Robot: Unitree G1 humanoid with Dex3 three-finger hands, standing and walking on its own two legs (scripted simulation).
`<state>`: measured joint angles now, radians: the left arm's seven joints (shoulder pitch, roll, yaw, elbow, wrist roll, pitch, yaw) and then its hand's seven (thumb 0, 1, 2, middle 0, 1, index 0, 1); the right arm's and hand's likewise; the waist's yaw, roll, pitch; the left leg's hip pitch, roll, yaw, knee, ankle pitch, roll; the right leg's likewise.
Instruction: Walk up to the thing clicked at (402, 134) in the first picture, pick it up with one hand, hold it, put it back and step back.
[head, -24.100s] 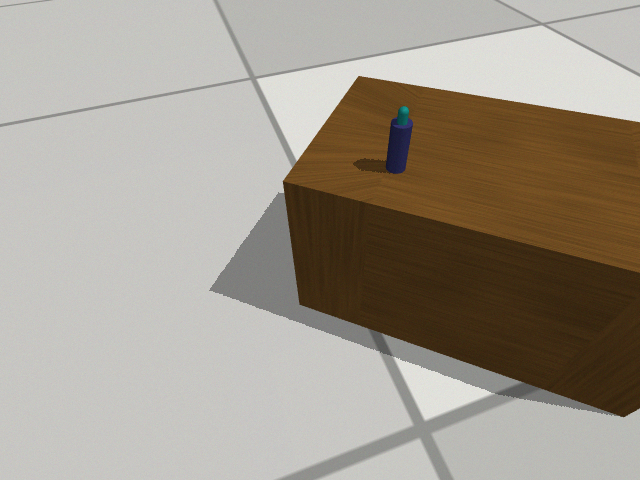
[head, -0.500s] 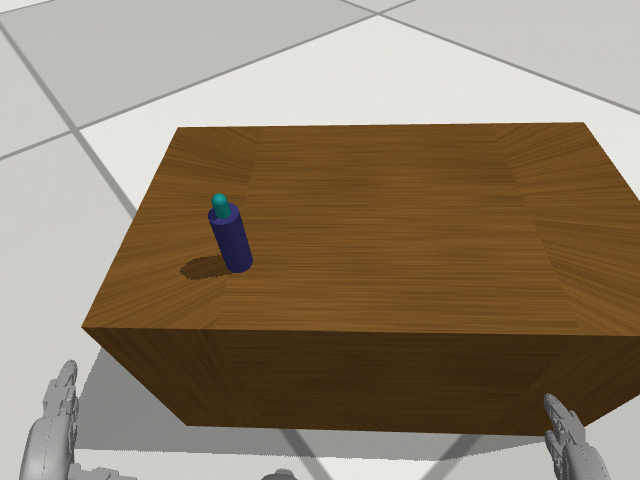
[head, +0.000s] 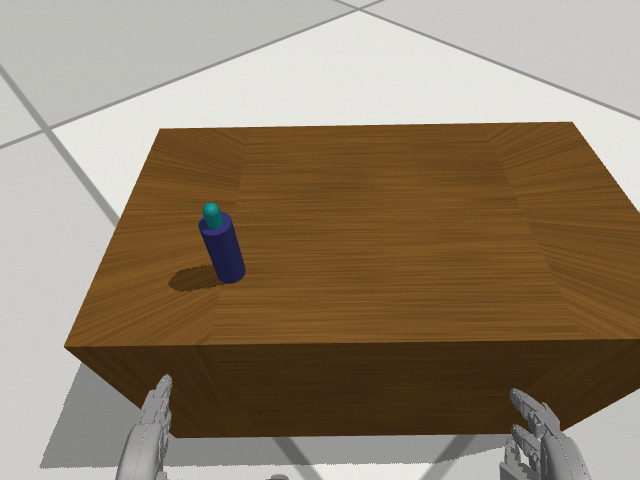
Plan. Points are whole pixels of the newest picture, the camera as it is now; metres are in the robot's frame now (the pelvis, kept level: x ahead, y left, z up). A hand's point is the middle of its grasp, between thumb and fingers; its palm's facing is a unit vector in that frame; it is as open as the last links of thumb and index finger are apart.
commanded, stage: home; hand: left
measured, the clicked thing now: (221, 241) +0.49 +0.21 -0.03
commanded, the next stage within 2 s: none
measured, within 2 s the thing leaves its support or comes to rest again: neither
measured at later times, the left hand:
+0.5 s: hand (210, 462) +0.17 +0.16 -0.05, palm faces +0.11 -0.97 -0.23, open 17.4 cm
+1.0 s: hand (207, 475) +0.16 +0.17 -0.05, palm faces +0.12 -0.97 -0.23, open 17.3 cm
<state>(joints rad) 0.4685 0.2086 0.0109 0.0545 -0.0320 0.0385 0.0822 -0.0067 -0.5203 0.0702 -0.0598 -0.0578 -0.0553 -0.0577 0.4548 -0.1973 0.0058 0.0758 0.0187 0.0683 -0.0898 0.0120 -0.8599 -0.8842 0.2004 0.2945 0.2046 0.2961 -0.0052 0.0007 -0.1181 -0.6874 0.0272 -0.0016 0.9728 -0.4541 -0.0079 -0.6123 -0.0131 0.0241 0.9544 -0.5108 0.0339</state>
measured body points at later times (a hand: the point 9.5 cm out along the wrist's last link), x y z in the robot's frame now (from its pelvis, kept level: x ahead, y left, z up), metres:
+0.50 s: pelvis +0.00 -0.01 +0.00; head +0.03 -0.01 +0.45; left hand +0.16 +0.22 -0.03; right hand +0.16 -0.24 -0.03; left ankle +0.02 +0.12 -0.68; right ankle -0.02 -0.14 -0.68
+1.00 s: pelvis -0.01 -0.01 +0.00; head +0.01 -0.01 +0.44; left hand +0.15 +0.22 -0.03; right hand +0.15 -0.24 -0.03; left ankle +0.02 +0.12 -0.68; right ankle -0.02 -0.14 -0.68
